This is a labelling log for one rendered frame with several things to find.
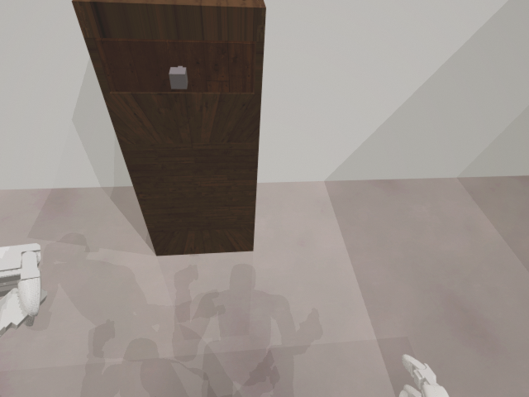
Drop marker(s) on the drawer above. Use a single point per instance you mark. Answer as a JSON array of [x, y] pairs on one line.
[[142, 65]]

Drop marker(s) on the cabinet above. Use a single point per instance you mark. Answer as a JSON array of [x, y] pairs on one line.
[[192, 156]]

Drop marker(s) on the right robot hand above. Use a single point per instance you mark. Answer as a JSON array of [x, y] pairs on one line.
[[424, 378]]

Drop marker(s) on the left robot hand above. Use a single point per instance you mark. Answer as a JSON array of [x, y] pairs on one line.
[[20, 284]]

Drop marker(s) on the handle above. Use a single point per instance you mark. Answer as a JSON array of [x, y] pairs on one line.
[[178, 77]]

